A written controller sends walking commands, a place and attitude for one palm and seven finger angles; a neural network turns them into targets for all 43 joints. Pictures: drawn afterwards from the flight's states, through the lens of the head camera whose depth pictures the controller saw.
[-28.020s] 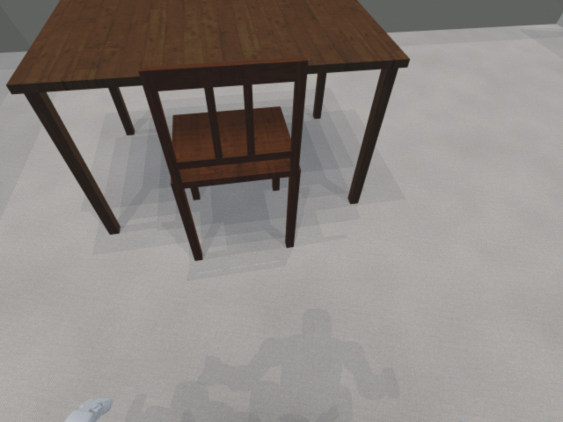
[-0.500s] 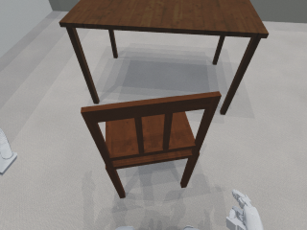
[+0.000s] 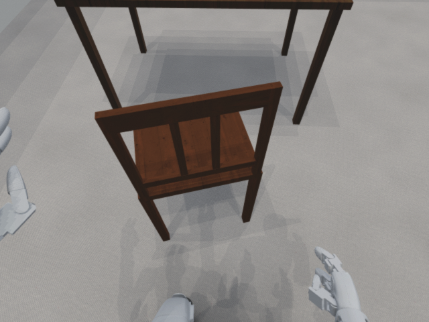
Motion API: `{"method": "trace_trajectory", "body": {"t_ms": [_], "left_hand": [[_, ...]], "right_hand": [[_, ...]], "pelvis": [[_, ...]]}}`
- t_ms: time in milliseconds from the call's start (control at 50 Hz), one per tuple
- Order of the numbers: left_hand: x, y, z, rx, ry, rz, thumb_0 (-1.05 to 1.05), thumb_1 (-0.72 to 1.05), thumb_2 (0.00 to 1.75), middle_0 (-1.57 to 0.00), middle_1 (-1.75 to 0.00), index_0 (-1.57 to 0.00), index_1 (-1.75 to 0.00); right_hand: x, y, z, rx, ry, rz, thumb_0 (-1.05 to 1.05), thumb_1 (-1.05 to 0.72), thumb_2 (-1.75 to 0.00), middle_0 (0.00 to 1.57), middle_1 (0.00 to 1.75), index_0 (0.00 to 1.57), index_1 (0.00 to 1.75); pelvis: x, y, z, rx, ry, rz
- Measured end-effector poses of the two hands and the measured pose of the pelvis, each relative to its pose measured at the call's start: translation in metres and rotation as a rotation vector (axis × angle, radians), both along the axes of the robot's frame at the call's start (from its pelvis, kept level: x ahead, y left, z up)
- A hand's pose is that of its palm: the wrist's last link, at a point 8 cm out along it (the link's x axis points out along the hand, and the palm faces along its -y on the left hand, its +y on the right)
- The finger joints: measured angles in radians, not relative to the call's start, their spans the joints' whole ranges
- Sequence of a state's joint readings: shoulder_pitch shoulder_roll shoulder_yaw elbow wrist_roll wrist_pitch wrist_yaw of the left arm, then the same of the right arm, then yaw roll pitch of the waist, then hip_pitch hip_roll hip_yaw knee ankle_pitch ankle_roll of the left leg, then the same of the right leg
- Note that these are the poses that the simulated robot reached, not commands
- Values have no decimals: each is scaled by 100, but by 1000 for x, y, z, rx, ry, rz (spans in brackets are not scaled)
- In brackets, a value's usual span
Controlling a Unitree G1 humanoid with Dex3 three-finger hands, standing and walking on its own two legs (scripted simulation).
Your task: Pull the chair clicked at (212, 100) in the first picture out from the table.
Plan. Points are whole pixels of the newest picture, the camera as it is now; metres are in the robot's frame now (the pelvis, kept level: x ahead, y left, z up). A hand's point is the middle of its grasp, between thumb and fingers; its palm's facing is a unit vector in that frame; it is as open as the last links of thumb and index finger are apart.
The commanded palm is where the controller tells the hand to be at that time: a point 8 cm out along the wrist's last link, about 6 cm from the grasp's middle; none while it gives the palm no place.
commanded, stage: stop stepping back and stand still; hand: left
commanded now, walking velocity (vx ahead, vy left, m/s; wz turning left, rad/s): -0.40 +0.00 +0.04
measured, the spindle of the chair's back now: (179, 150) +0.52 +0.13 -0.10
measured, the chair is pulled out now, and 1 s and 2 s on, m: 0.51 0.51 0.51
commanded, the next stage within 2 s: let the arm hang, fingers relaxed in 1.42 s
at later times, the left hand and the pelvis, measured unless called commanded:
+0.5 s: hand out of the picture +0.10 +0.23 +0.19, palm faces +0.45 -0.77 -0.46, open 7.4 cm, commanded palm +0.06 +0.27 +0.19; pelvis -0.09 -0.03 +0.00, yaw +0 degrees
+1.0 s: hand out of the picture +0.11 +0.24 +0.17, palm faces +0.43 -0.77 -0.48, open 7.4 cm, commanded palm +0.05 +0.27 +0.19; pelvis -0.09 -0.03 +0.01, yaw -1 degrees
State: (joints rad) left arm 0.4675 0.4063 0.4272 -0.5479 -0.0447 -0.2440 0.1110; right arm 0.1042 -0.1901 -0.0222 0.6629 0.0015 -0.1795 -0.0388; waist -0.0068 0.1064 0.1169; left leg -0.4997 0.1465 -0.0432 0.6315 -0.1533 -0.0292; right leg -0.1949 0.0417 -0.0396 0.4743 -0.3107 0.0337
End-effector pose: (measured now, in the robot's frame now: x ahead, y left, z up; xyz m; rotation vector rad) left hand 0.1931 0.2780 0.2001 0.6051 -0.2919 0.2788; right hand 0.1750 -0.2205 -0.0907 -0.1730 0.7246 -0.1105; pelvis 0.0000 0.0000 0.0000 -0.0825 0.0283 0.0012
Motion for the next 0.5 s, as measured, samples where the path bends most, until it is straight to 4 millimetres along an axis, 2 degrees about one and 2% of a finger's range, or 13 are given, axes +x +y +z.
{"method": "trace_trajectory", "body": {"t_ms": [40, 80, 140, 180, 240, 300, 400, 440, 500], "left_hand": [[-13, -11, 6, 34, 12, -58, 1, 89, 90, -21, -30, -21, -30], [-26, -13, 11, 65, 30, -74, 1, 89, 90, -22, -30, -22, -30], [-43, -1, 9, 90, 62, -29, 1, 88, 90, -22, -30, -22, -30], [-52, 10, 3, 95, 62, 13, 1, 88, 90, -22, -30, -22, -30], [-66, 19, -12, 30, 74, 91, 1, 89, 90, -22, -30, -22, -30], [-82, 10, -20, -46, 80, 128, 1, 89, 90, -21, -30, -22, -30], [-116, -17, -5, -58, -15, 75, 1, 89, 90, -21, -30, -22, -30], [-127, -19, 0, -42, -44, 72, 1, 89, 90, -22, -30, -22, -30], [-135, -9, 3, -42, -68, 94, 1, 89, 90, -22, -30, -22, -30]], "right_hand": [[-15, -10, 4, 3, 24, -35, 2, -90, -90, 20, 30, 20, 30], [-29, -20, 13, -13, 44, -82, 2, -90, -90, 20, 30, 20, 30], [-44, -33, 23, -55, 35, -125, 2, -90, -90, 20, 30, 20, 30], [-52, -40, 23, -82, 9, -140, 2, -90, -90, 20, 30, 20, 30], [-67, -44, 25, -77, 0, -145, 2, -90, -90, 20, 30, 20, 30], [-83, -44, 26, -69, -25, -111, 2, -90, -90, 20, 30, 20, 30], [-110, -44, 20, -48, -3, -68, 2, -90, -90, 20, 30, 20, 30], [-121, -47, 19, -52, 19, -70, 2, -90, -90, 20, 30, 20, 30], [-137, -50, 17, -65, 53, -81, 2, -90, -90, 20, 30, 20, 30]], "pelvis": [[-6, -4, 3, 28, 2, -6], [-9, -7, 8, 65, 15, -25], [-15, -6, 8, 79, 26, -25], [-24, -5, 1, 78, 16, -9], [-40, -10, 2, 114, -19, -31], [-54, -16, 3, 95, -44, -15], [-73, -27, 3, 60, -76, 16], [-79, -28, 3, 63, -70, 6], [-87, -26, 4, 75, -58, -6]]}}
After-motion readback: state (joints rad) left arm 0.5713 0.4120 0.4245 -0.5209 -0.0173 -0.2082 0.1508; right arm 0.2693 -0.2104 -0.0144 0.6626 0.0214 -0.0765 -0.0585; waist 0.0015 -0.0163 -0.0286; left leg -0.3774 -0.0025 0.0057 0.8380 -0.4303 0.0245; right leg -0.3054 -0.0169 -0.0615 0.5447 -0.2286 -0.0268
